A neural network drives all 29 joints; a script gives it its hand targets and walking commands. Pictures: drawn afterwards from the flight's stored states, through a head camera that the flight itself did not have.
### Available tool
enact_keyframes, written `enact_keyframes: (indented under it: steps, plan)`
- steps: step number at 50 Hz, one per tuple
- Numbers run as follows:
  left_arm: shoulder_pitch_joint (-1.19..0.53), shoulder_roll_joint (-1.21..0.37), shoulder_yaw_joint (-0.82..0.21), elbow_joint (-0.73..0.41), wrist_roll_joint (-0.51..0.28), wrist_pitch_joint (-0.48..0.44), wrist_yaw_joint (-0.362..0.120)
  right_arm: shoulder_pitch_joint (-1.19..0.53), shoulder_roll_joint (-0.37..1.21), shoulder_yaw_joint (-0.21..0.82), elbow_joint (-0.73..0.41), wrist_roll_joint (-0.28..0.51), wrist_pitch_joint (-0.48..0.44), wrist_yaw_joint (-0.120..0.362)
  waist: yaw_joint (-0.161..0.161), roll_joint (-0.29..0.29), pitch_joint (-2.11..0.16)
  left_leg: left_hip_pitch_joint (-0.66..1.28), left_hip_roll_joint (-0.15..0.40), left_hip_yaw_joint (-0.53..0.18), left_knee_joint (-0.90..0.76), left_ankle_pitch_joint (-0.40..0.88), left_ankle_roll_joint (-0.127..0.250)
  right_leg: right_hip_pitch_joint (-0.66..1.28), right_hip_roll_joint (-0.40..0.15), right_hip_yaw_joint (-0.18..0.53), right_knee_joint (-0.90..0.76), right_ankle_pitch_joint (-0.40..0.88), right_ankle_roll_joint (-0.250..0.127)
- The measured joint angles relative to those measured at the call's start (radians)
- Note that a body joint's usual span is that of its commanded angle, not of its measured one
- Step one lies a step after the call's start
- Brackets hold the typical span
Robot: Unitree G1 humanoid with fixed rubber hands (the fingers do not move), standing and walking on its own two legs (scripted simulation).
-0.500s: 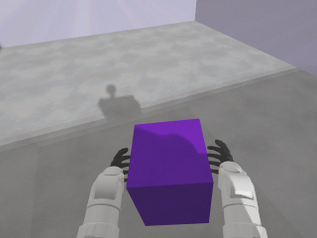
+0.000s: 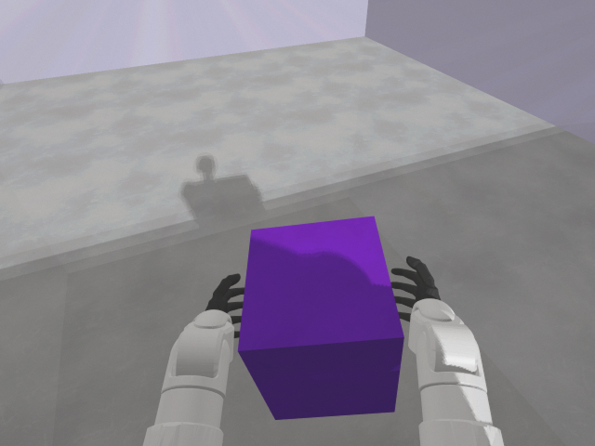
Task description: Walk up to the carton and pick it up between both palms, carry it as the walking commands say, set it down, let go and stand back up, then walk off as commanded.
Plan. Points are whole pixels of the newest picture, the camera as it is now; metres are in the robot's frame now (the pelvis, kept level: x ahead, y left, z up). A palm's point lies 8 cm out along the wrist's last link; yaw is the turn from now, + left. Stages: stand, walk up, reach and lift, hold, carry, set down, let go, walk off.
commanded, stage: carry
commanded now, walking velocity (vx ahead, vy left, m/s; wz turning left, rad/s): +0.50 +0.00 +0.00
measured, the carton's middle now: (323, 321) +0.34 -0.02 -0.03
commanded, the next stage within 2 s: none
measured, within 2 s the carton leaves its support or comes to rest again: neither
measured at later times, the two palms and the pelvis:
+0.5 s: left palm (230, 234) +0.41 +0.13 +0.10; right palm (416, 225) +0.42 -0.16 +0.11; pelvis +0.16 +0.01 +0.01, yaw -3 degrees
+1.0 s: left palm (239, 143) +0.71 +0.16 +0.09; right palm (372, 138) +0.69 -0.13 +0.11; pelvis +0.46 +0.04 +0.01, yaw -4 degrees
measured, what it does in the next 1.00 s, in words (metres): walks ahead: left foot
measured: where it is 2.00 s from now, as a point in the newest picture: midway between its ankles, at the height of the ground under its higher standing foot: (314, 254)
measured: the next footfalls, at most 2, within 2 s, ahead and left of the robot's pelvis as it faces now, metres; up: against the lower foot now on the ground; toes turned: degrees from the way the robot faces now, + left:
left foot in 0.60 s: +0.38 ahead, +0.12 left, +0.00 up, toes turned +6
right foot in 1.12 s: +0.75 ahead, -0.06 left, +0.00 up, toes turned -12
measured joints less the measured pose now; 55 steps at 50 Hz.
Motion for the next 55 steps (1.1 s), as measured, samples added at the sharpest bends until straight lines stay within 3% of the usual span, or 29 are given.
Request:
enact_keyframes:
  steps: [2,6,10,13,15,18,23,28,30,31,33,35,38,46,52,55]
  plan:
    - [0.019,0.004,-0.004,-0.061,-0.019,0.03,0.009,-0.006,0.002,0.009,-0.027,0.014,0.019,0.001,0.005,-0.01,-0.02,-0.01,-0.004,0.025,-0.02,0.032,0.002,-0.052,-0.006,0.011,0.064,-0.078,0.002]
    - [0.064,0.013,-0.019,-0.205,-0.065,0.102,0.03,0.013,-0.002,0.056,-0.132,0.051,0.079,-0.013,0.008,0.031,-0.043,0.0,0.044,0.049,-0.074,0.114,-0.006,-0.147,0.015,-0.093,0.239,-0.165,-0.008]
    - [0.07,0.014,-0.037,-0.34,-0.101,0.183,0.053,0.028,-0.006,0.07,-0.269,0.089,0.151,-0.028,0.003,0.034,-0.052,0.019,0.061,0.059,-0.106,0.094,-0.027,-0.111,0.025,-0.153,0.057,-0.135,-0.012]
    - [0.064,0.011,-0.066,-0.392,-0.119,0.219,0.071,0.05,-0.011,0.058,-0.362,0.111,0.194,-0.035,-0.006,0.043,-0.063,-0.028,0.072,0.053,0.041,0.014,-0.024,-0.062,0.035,-0.187,-0.046,0.038,-0.052]
    - [0.084,0.013,-0.098,-0.41,-0.135,0.245,0.091,0.095,-0.019,0.06,-0.416,0.136,0.226,-0.048,-0.014,0.025,-0.082,-0.12,0.051,0.069,0.222,-0.061,-0.018,-0.055,0.015,-0.196,-0.03,0.009,-0.071]
    - [0.137,0.019,-0.115,-0.474,-0.164,0.308,0.107,0.136,-0.024,0.079,-0.473,0.167,0.293,-0.07,-0.013,-0.003,-0.089,-0.239,0.036,0.111,0.329,-0.025,-0.024,-0.002,-0.016,-0.185,-0.091,-0.024,-0.065]
    - [0.2,0.02,-0.12,-0.59,-0.205,0.369,0.141,0.176,-0.028,0.112,-0.552,0.197,0.342,-0.088,0.01,-0.02,-0.062,-0.341,0.054,0.142,0.189,0.147,-0.041,0.111,-0.039,-0.16,-0.2,-0.022,-0.035]
    - [0.222,0.02,-0.132,-0.654,-0.224,0.39,0.157,0.209,-0.029,0.124,-0.626,0.206,0.363,-0.095,0.024,-0.021,-0.046,-0.307,0.048,0.181,-0.019,0.258,-0.035,0.215,-0.054,-0.158,-0.196,-0.11,0.006]
    - [0.223,0.02,-0.132,-0.673,-0.226,0.401,0.16,0.206,-0.029,0.126,-0.639,0.209,0.373,-0.097,0.027,-0.02,-0.043,-0.24,0.036,0.212,-0.107,0.262,-0.019,0.234,-0.062,-0.152,-0.118,-0.187,0.026]
    - [0.218,0.021,-0.125,-0.677,-0.224,0.404,0.16,0.196,-0.029,0.13,-0.63,0.21,0.37,-0.097,0.023,-0.023,-0.043,-0.227,0.033,0.223,-0.108,0.314,0.016,0.21,-0.073,-0.152,-0.021,-0.238,0.027]
    - [0.212,0.022,-0.106,-0.66,-0.222,0.406,0.16,0.183,-0.028,0.137,-0.583,0.209,0.354,-0.097,0.009,-0.029,-0.044,-0.238,0.029,0.233,-0.035,0.287,0.063,0.086,-0.067,-0.115,0.262,-0.264,0.012]
    - [0.22,0.021,-0.105,-0.643,-0.221,0.418,0.161,0.193,-0.028,0.138,-0.561,0.207,0.358,-0.097,0.009,-0.016,-0.043,-0.198,0.035,0.238,-0.049,0.232,0.075,-0.044,-0.04,-0.104,0.469,-0.231,-0.006]
    - [0.232,0.02,-0.123,-0.635,-0.215,0.422,0.16,0.227,-0.029,0.134,-0.57,0.209,0.359,-0.095,0.001,-0.008,-0.028,-0.104,0.031,0.238,-0.138,0.224,0.067,-0.186,-0.039,-0.126,0.538,-0.13,-0.014]
    - [0.263,0.019,-0.16,-0.714,-0.202,0.398,0.158,0.275,-0.028,0.141,-0.669,0.216,0.339,-0.088,-0.026,0.01,0.005,0.142,0.023,0.213,-0.324,0.177,0.053,-0.374,-0.054,-0.168,0.281,0.116,0.003]
    - [0.257,0.019,-0.161,-0.754,-0.2,0.414,0.157,0.274,-0.029,0.148,-0.705,0.214,0.349,-0.086,-0.028,0.024,0.008,0.314,0.022,0.198,-0.385,0.078,0.02,-0.336,-0.013,-0.247,0.016,0.254,-0.035]
    - [0.245,0.02,-0.165,-0.753,-0.202,0.424,0.158,0.277,-0.029,0.142,-0.72,0.213,0.36,-0.087,-0.026,0.035,0.002,0.354,0.034,0.173,-0.281,-0.028,-0.004,-0.235,0.021,-0.29,-0.062,0.224,-0.049]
